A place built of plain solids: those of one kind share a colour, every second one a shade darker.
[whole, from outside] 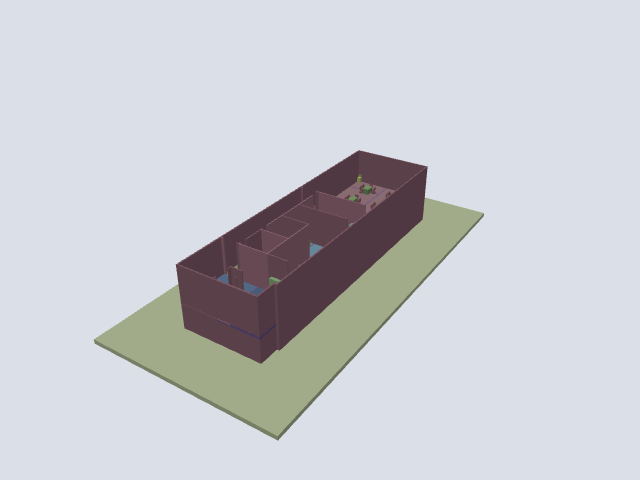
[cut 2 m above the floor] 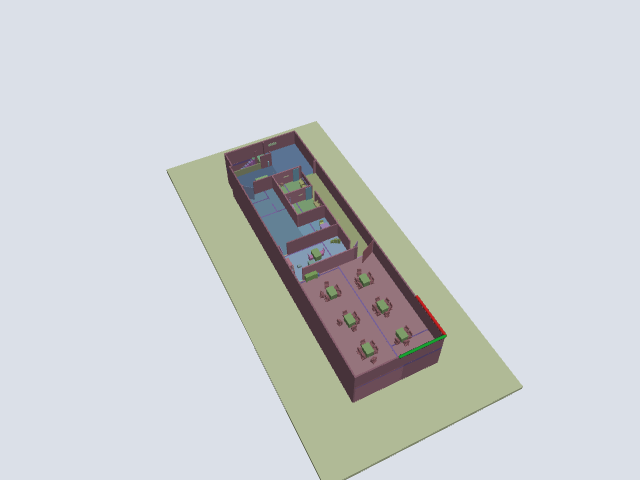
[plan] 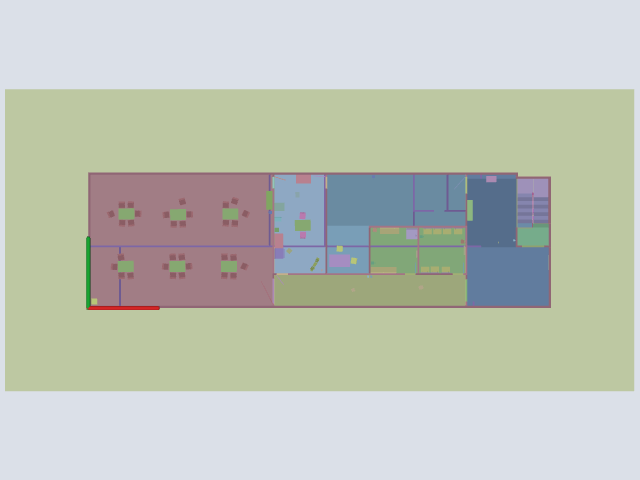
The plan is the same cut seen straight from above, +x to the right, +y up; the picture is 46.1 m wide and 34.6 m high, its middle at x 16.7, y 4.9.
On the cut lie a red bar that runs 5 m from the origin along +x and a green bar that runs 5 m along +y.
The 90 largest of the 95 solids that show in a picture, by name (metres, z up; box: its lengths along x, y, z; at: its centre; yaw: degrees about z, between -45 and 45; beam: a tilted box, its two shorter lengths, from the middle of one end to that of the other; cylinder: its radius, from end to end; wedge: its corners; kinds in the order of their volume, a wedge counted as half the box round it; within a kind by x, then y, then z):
{
 "under_1": {"box": [45.35, 21.77, 0.5], "at": [16.68, 4.88, -0.33]},
 "wall_1": {"box": [0.16, 4.21, 3.0], "at": [0.08, 2.27, 1.2]},
 "wall_2": {"box": [0.16, 9.45, 4.28], "at": [0.08, 4.88, 5.14]},
 "wall_3": {"box": [0.16, 5.11, 3.0], "at": [0.08, 7.05, 1.2]},
 "wall_4": {"box": [0.13, 6.12, 4.28], "at": [13.35, 5.56, 5.14]},
 "wall_5": {"box": [30.97, 0.16, 7.58], "at": [15.48, 9.69, 3.49]},
 "wall_6": {"box": [33.35, 0.16, 7.58], "at": [16.68, 0.08, 3.49]},
 "wall_7": {"box": [0.13, 6.12, 4.28], "at": [17.16, 5.56, 5.14]},
 "wall_8": {"box": [8.42, 0.13, 4.28], "at": [18.61, 2.44, 5.14]},
 "wall_9": {"box": [0.13, 3.29, 4.28], "at": [20.27, 4.14, 5.14]},
 "wall_10": {"box": [7.1, 0.13, 4.28], "at": [23.76, 5.86, 5.14]},
 "wall_11": {"box": [0.13, 3.29, 4.28], "at": [23.8, 4.14, 5.14]},
 "wall_12": {"box": [2.69, 0.13, 4.28], "at": [24.93, 2.44, 5.14]},
 "wall_13": {"box": [0.13, 0.31, 4.28], "at": [27.25, 0.32, 5.14]},
 "wall_14": {"box": [0.13, 0.3, 4.28], "at": [27.25, 2.22, 5.14]},
 "wall_15": {"box": [0.13, 3.29, 4.28], "at": [27.25, 4.14, 5.14]},
 "wall_16": {"box": [0.13, 2.33, 4.28], "at": [27.25, 7.09, 5.14]},
 "wall_17": {"box": [0.13, 1.3, 4.28], "at": [30.88, 5.15, 5.14]},
 "wall_18": {"box": [0.16, 0.14, 7.58], "at": [30.89, 9.54, 3.49]},
 "wall_19": {"box": [0.45, 0.13, 4.28], "at": [31.04, 4.43, 5.14]},
 "wall_20": {"box": [2.54, 0.16, 7.58], "at": [32.08, 9.39, 3.49]},
 "wall_21": {"box": [0.49, 0.13, 7.58], "at": [33.1, 4.43, 3.49]},
 "wall_22": {"box": [0.2, 3.21, 7.58], "at": [33.25, 7.71, 3.49]},
 "wall_23": {"box": [0.16, 4.21, 7.58], "at": [33.27, 2.27, 3.49]},
 "wall_24": {"box": [0.16, 1.6, 7.58], "at": [33.27, 5.3, 3.49]},
 "stair_1": {"box": [1.05, 2.15, 0.48], "at": [31.46, 7.18, -0.06]},
 "stair_2": {"box": [1.05, 1.88, 0.65], "at": [31.46, 7.31, 0.03]},
 "stair_3": {"box": [1.05, 1.61, 0.83], "at": [31.46, 7.45, 0.11]},
 "stair_4": {"box": [1.05, 1.34, 1.01], "at": [31.46, 7.58, 0.2]},
 "stair_5": {"box": [1.05, 1.08, 1.18], "at": [31.46, 7.71, 0.29]},
 "stair_6": {"box": [1.05, 0.81, 1.36], "at": [31.46, 7.85, 0.38]},
 "stair_7": {"box": [1.05, 0.54, 1.54], "at": [31.46, 7.98, 0.47]},
 "stair_8": {"box": [1.05, 0.27, 1.71], "at": [31.46, 8.12, 0.56]},
 "stair_9": {"box": [1.05, 0.27, 3.12], "at": [32.62, 6.23, 1.26]},
 "stair_10": {"box": [1.05, 0.54, 2.95], "at": [32.62, 6.37, 1.17]},
 "stair_11": {"box": [1.05, 0.81, 2.77], "at": [32.62, 6.5, 1.09]},
 "stair_12": {"box": [1.05, 1.08, 2.59], "at": [32.62, 6.64, 1.0]},
 "stair_13": {"box": [1.05, 1.34, 2.42], "at": [32.62, 6.77, 0.91]},
 "stair_14": {"box": [1.05, 1.61, 2.24], "at": [32.62, 6.91, 0.82]},
 "stair_15": {"box": [1.05, 1.88, 2.06], "at": [32.62, 7.04, 0.73]},
 "upper_floor_function_1": {"box": [13.12, 9.45, 0.16], "at": [6.72, 4.88, 2.92]},
 "upper_floor_club_1": {"box": [2.99, 3.42, 0.16], "at": [18.71, 4.21, 2.92]},
 "upper_floor_club_2": {"box": [9.96, 3.69, 0.16], "at": [22.2, 7.76, 2.92]},
 "upper_floor_entrance_1": {"box": [3.5, 1.43, 0.16], "at": [29.06, 5.08, 2.92]},
 "upper_floor_entrance_2": {"box": [3.5, 0.3, 0.16], "at": [29.06, 9.46, 2.92]},
 "upper_floor_entrance_3": {"box": [3.63, 3.51, 0.16], "at": [29.12, 7.55, 2.92]},
 "upper_floor_entrance_4": {"box": [5.88, 4.21, 0.16], "at": [30.25, 2.27, 2.92]},
 "stair_landing_1": {"box": [1.16, 1.06, 1.89], "at": [31.52, 8.78, 0.64]},
 "stair_landing_2": {"box": [1.05, 1.33, 1.89], "at": [32.63, 8.65, 0.64]},
 "upper_floor_corr_1": {"box": [13.77, 2.21, 0.16], "at": [20.3, 1.26, 2.92]},
 "upper_floor_kitchen_1": {"box": [3.68, 7.11, 0.16], "at": [15.25, 6.05, 2.92]},
 "upper_floor_wc_1": {"box": [3.39, 3.29, 0.16], "at": [22.04, 4.14, 2.92]},
 "upper_floor_wc_2": {"box": [3.32, 3.29, 0.16], "at": [25.52, 4.14, 2.92]},
 "wall_band_1": {"box": [0.16, 4.21, 0.31], "at": [0.08, 2.27, 2.85]},
 "wall_band_2": {"box": [0.13, 4.21, 0.31], "at": [2.29, 2.27, 2.85]},
 "wall_band_3": {"box": [0.13, 5.11, 0.31], "at": [13.07, 7.05, 2.85]},
 "wall_band_4": {"box": [28.32, 0.13, 0.31], "at": [14.16, 4.43, 2.85]},
 "wall_band_5": {"box": [0.13, 5.11, 0.31], "at": [17.05, 7.05, 2.85]},
 "wall_band_6": {"box": [0.13, 2.55, 0.31], "at": [23.46, 8.34, 2.85]},
 "wall_band_7": {"box": [1.52, 0.13, 0.31], "at": [24.16, 7.0, 2.85]},
 "wall_band_8": {"box": [1.66, 0.13, 0.31], "at": [26.51, 7.0, 2.85]},
 "wall_band_9": {"box": [2.54, 0.16, 0.31], "at": [32.08, 9.39, 2.85]},
 "wall_band_10": {"box": [0.2, 3.21, 0.31], "at": [33.25, 7.71, 2.85]},
 "floor_stair_hall_1": {"box": [2.25, 1.6, 0.5], "at": [32.06, 5.3, -0.25]},
 "trophy_cabinet_1": {"box": [0.4, 1.5, 1.9], "at": [27.52, 7.04, 3.95]},
 "fridge_flat_1": {"box": [0.73, 0.6, 1.66], "at": [13.79, 7.29, 3.83]},
 "kitchen_table_1": {"box": [1.06, 0.71, 0.72], "at": [2.7, 2.99, 3.36], "yaw": 1.5},
 "kitchen_table_2": {"box": [1.15, 0.8, 0.028], "at": [2.7, 2.99, 3.74], "yaw": 1.5},
 "kitchen_table_3": {"box": [1.15, 0.8, 0.028], "at": [6.42, 2.99, 3.74], "yaw": 0.7},
 "upper_floor_landing_1": {"box": [2.25, 1.3, 0.16], "at": [32.06, 5.15, 2.92]},
 "upper_floor_landing_2": {"box": [1.13, 0.3, 0.16], "at": [32.62, 5.95, 2.92]},
 "range_cooker_1": {"box": [0.65, 0.76, 0.94], "at": [13.74, 3.92, 3.47]},
 "sideboard_1": {"box": [0.45, 1.35, 0.71], "at": [13.04, 7.75, 3.51]},
 "wall_foot_1": {"box": [0.16, 9.45, 0.17], "at": [0.08, 4.88, 2.93]},
 "wall_foot_2": {"box": [0.16, 4.21, 0.17], "at": [33.27, 2.27, 2.93]},
 "stair_guard_1": {"box": [0.08, 3.51, 0.94], "at": [30.9, 7.55, 3.47]},
 "wash_trough_1": {"box": [1.86, 0.45, 0.18], "at": [21.29, 2.73, 3.76]},
 "wash_trough_2": {"box": [1.38, 0.45, 0.18], "at": [21.72, 5.55, 3.76]},
 "leaf_hall_doors_1": {"box": [0.05, 1.81, 1.97], "at": [12.87, 1.12, 3.99], "yaw": 27.0},
 "leaf_wc_door_1": {"box": [0.05, 0.76, 1.97], "at": [23.57, 2.88, 3.99], "yaw": 1.0},
 "leaf_wc_door_2": {"box": [0.05, 0.76, 1.97], "at": [27.03, 2.88, 3.99]},
 "leaf_club_door_1": {"box": [0.05, 1.21, 1.97], "at": [26.78, 9.01, 3.99], "yaw": -42.0},
 "basin_slab_1": {"box": [0.6, 0.47, 0.13], "at": [24.46, 5.54, 3.74]},
 "basin_slab_2": {"box": [0.6, 0.47, 0.13], "at": [25.16, 5.54, 3.74]},
 "shower_1": {"box": [0.8, 0.8, 0.1], "at": [23.32, 5.34, 3.0]},
 "counter_run_1": {"box": [0.64, 1.07, 0.038], "at": [13.74, 4.83, 3.9]},
 "counter_run_2": {"box": [1.08, 0.64, 0.038], "at": [15.51, 9.28, 3.9]},
 "dining_table_1": {"box": [1.5, 0.9, 0.031], "at": [18.12, 3.4, 3.73]},
 "upper_floor_gap_entrance_corr_1": {"box": [0.13, 1.6, 0.16], "at": [27.25, 1.27, 2.92]},
 "rug_1": {"box": [0.75, 0.45, 0.08], "at": [29.06, 9.29, 2.97], "yaw": 0.1}
}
